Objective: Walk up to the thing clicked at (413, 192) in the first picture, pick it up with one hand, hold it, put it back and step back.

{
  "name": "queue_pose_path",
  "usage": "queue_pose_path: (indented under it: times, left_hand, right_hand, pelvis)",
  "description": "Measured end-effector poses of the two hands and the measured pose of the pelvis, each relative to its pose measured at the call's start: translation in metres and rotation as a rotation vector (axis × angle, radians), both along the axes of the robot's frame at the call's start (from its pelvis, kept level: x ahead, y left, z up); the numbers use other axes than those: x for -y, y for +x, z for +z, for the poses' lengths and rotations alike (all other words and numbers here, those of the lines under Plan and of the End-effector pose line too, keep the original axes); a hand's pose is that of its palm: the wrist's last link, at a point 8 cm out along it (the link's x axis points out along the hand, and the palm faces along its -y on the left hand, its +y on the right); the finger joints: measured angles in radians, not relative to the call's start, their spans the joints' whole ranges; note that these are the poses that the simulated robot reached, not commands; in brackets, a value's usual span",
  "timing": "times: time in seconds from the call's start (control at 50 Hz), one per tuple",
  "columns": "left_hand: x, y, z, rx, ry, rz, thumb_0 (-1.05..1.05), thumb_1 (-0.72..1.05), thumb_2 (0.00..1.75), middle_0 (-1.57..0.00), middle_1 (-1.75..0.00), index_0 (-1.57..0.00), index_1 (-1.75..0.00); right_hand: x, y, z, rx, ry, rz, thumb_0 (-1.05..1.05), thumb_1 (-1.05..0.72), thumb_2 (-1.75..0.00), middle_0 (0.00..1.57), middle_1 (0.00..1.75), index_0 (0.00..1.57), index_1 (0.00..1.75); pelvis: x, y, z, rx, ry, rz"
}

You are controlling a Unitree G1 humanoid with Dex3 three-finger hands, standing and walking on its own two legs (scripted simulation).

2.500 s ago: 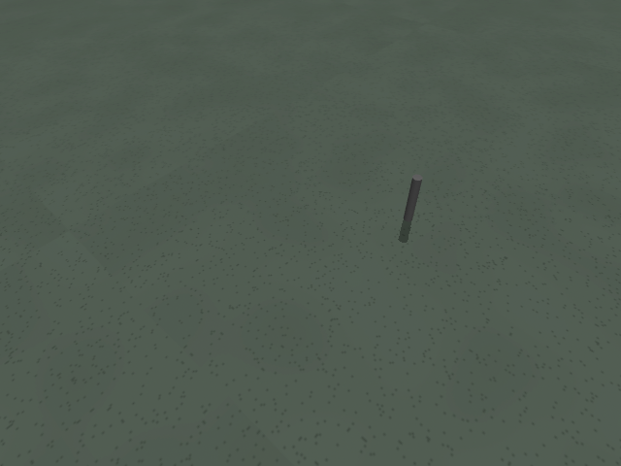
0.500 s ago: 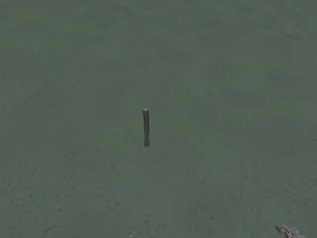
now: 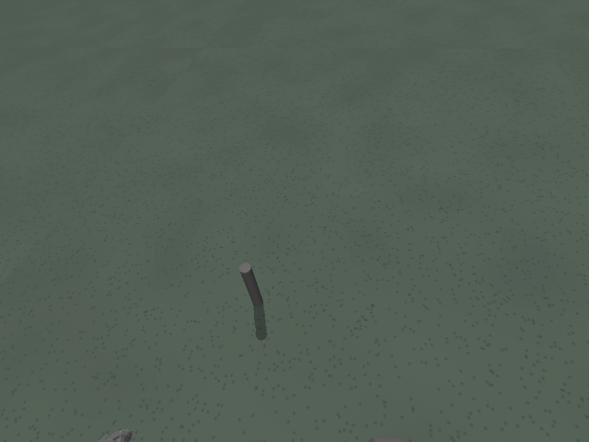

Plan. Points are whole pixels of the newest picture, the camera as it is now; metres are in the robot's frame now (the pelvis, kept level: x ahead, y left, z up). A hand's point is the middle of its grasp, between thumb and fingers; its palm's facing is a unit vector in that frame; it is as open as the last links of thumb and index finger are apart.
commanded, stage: walk up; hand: left
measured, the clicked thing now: (252, 286) +0.73 +0.24 -0.64
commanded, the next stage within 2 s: none
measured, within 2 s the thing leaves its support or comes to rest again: neither
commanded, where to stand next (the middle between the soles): +0.40 +0.04 m, yaw +0 degrees
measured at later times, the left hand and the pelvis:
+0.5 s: hand (127, 394) +0.24 +0.33 -0.14, palm faces -0.07 -0.94 -0.34, open 7.4 cm; pelvis +0.18 +0.06 +0.01, yaw -1 degrees
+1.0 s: hand (160, 301) +0.39 +0.29 -0.11, palm faces -0.03 -0.90 -0.44, open 7.4 cm; pelvis +0.31 +0.02 +0.01, yaw -2 degrees
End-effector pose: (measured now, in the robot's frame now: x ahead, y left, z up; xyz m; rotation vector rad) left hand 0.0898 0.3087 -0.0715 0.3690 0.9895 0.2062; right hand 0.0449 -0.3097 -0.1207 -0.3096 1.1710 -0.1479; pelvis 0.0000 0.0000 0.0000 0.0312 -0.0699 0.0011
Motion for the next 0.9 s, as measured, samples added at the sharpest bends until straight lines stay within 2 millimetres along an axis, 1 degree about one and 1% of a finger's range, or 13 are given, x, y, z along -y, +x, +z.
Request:
queue_pose_path:
  times: [0.06,0.14,0.22,0.28,0.34,0.38,0.48,0.54,0.64,0.74,0.78,0.82,0.9]
  left_hand:
    - [0.0,0.001,0.003,-0.047,-0.001,0.01,0.01,0.9,0.89,-0.21,-0.3,-0.2,-0.3]
    - [-0.008,0.004,-0.001,-0.11,0.0,0.021,0.01,0.9,0.89,-0.21,-0.31,-0.2,-0.3]
    - [-0.026,0.017,-0.009,-0.136,-0.004,0.041,0.01,0.9,0.89,-0.21,-0.31,-0.2,-0.3]
    - [-0.044,0.033,-0.021,-0.152,-0.01,0.056,0.01,0.9,0.89,-0.21,-0.31,-0.2,-0.3]
    - [-0.063,0.056,-0.038,-0.176,-0.013,0.056,0.01,0.9,0.89,-0.21,-0.31,-0.2,-0.3]
    - [-0.067,0.075,-0.044,-0.194,-0.022,0.05,0.01,0.9,0.89,-0.2,-0.3,-0.2,-0.3]
    - [-0.067,0.132,-0.038,-0.182,-0.043,-0.009,0.01,0.9,0.89,-0.2,-0.3,-0.2,-0.3]
    - [-0.066,0.167,-0.032,-0.144,-0.051,-0.022,0.01,0.9,0.89,-0.2,-0.3,-0.2,-0.3]
    - [-0.057,0.218,-0.023,-0.118,-0.04,-0.052,0.01,0.9,0.89,-0.2,-0.3,-0.2,-0.3]
    - [-0.041,0.266,-0.017,-0.087,0.007,-0.076,0.01,0.9,0.89,-0.2,-0.3,-0.2,-0.3]
    - [-0.034,0.282,-0.017,-0.062,0.031,-0.065,0.01,0.9,0.89,-0.2,-0.3,-0.2,-0.3]
    - [-0.027,0.291,-0.013,-0.039,0.04,-0.057,0.01,0.9,0.89,-0.2,-0.3,-0.2,-0.3]
    - [-0.019,0.295,0.0,-0.031,0.038,-0.026,0.01,0.9,0.89,-0.2,-0.3,-0.2,-0.3]
  right_hand:
    - [-0.002,0.034,0.01,0.048,0.008,0.013,0.01,-0.9,-0.9,0.21,0.3,0.2,0.3]
    - [-0.003,0.068,0.019,0.065,-0.003,0.018,0.01,-0.9,-0.9,0.21,0.3,0.2,0.3]
    - [-0.009,0.098,0.024,0.034,-0.032,0.036,0.0,-0.9,-0.9,0.21,0.3,0.2,0.3]
    - [-0.018,0.124,0.028,0.03,-0.059,0.048,0.01,-0.9,-0.9,0.21,0.3,0.2,0.3]
    - [-0.029,0.152,0.031,0.06,-0.091,0.042,0.01,-0.9,-0.9,0.21,0.3,0.2,0.3]
    - [-0.037,0.167,0.036,0.097,-0.1,0.031,0.01,-0.9,-0.9,0.21,0.3,0.2,0.3]
    - [-0.051,0.183,0.049,0.109,-0.094,-0.017,0.0,-0.9,-0.9,0.21,0.3,0.2,0.3]
    - [-0.055,0.187,0.05,0.078,-0.087,-0.027,0.0,-0.9,-0.9,0.21,0.3,0.21,0.3]
    - [-0.049,0.196,0.039,0.026,-0.066,-0.055,0.0,-0.9,-0.9,0.21,0.3,0.21,0.3]
    - [-0.033,0.214,0.011,-0.011,-0.028,-0.082,0.01,-0.9,-0.9,0.21,0.3,0.21,0.3]
    - [-0.026,0.226,-0.004,-0.028,-0.016,-0.085,0.01,-0.9,-0.9,0.21,0.3,0.21,0.3]
    - [-0.025,0.241,-0.012,-0.044,-0.001,-0.076,0.01,-0.9,-0.9,0.21,0.3,0.2,0.3]
    - [-0.027,0.272,-0.01,-0.044,0.023,-0.039,0.01,-0.9,-0.9,0.21,0.3,0.2,0.3]
  pelvis:
    - [-0.001,0.02,0.008,-0.004,-0.008,-0.018]
    - [-0.007,0.047,0.01,-0.014,-0.033,-0.023]
    - [-0.017,0.077,0.007,-0.026,-0.054,-0.016]
    - [-0.028,0.103,0.001,-0.032,-0.068,-0.006]
    - [-0.042,0.13,-0.007,-0.032,-0.038,-0.004]
    - [-0.05,0.144,-0.007,-0.028,-0.034,-0.017]
    - [-0.057,0.176,0.006,-0.017,-0.047,-0.025]
    - [-0.058,0.194,0.01,-0.011,-0.039,-0.023]
    - [-0.054,0.223,0.009,-0.006,-0.023,-0.036]
    - [-0.038,0.256,-0.003,-0.009,-0.002,-0.041]
    - [-0.031,0.268,-0.01,-0.005,-0.018,-0.039]
    - [-0.026,0.276,-0.011,0.0,-0.021,-0.033]
    - [-0.022,0.291,-0.001,0.0,-0.002,-0.03]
